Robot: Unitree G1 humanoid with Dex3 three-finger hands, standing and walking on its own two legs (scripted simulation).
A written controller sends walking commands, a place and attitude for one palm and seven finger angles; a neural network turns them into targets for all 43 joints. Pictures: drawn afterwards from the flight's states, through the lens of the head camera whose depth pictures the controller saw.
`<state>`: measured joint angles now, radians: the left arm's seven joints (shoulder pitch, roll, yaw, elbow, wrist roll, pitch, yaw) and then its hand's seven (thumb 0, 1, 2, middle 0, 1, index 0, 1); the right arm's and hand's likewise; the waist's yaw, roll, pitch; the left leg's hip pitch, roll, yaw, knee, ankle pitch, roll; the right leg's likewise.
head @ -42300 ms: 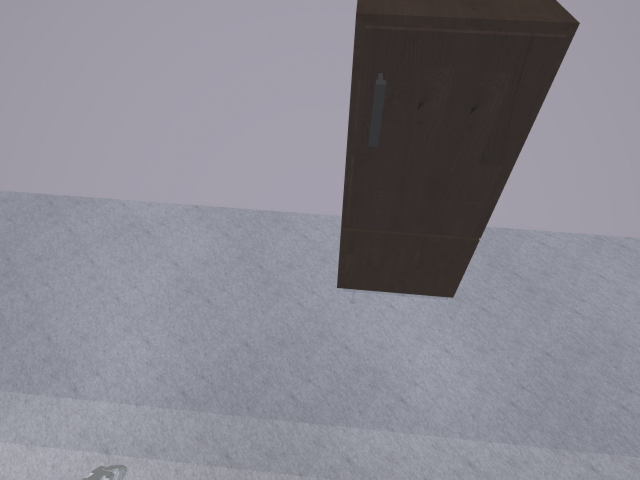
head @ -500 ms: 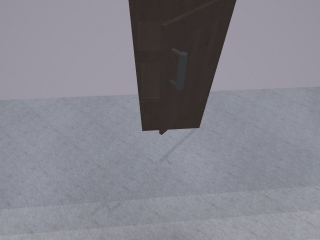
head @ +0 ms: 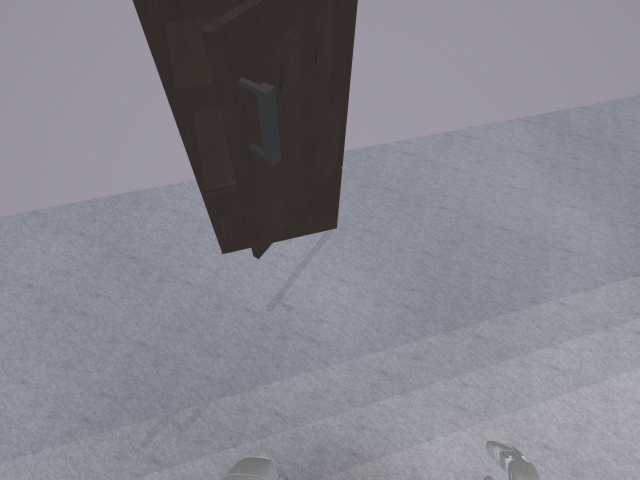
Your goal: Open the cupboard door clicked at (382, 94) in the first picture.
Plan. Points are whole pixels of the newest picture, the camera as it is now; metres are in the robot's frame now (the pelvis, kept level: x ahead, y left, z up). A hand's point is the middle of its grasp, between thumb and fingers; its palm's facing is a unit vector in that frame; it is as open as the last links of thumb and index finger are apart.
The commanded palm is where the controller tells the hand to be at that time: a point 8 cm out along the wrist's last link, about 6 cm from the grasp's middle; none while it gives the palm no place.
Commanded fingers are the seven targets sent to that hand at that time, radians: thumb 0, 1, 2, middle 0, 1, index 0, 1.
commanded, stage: walk to a spot facing it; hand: left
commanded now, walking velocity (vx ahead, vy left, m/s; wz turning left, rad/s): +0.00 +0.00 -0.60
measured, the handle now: (260, 123) +0.65 +0.17 +0.02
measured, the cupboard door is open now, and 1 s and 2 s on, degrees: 41 41 41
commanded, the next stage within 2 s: none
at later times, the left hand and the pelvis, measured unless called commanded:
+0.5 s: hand (221, 418) +0.20 +0.17 -0.16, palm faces -0.33 -0.90 -0.29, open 7.4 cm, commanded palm none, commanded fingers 0.00 0.90 0.90 -0.20 -0.30 -0.20 -0.30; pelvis +0.02 +0.00 -0.01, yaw -19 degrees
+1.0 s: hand (271, 372) +0.28 +0.10 -0.16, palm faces -0.60 -0.78 -0.18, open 7.4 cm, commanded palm none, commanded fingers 0.00 0.90 0.90 -0.20 -0.30 -0.20 -0.30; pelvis +0.07 +0.01 +0.00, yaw -37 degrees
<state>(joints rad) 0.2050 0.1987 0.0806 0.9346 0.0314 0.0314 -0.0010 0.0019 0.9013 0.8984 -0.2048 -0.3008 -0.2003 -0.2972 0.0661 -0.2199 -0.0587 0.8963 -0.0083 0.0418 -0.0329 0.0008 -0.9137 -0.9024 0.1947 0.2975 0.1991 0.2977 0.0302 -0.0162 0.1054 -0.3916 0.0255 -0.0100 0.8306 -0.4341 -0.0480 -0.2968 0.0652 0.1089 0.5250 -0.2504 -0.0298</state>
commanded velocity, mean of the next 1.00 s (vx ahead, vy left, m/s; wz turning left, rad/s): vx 0.04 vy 0.00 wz -0.60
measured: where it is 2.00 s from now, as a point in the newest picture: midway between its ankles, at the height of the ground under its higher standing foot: (409, 444)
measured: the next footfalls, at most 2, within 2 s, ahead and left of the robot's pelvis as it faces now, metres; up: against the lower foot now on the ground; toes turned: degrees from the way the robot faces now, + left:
left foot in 0.08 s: +0.04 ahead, +0.14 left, +0.00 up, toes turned -3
right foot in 0.40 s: +0.03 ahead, -0.12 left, +0.00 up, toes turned -20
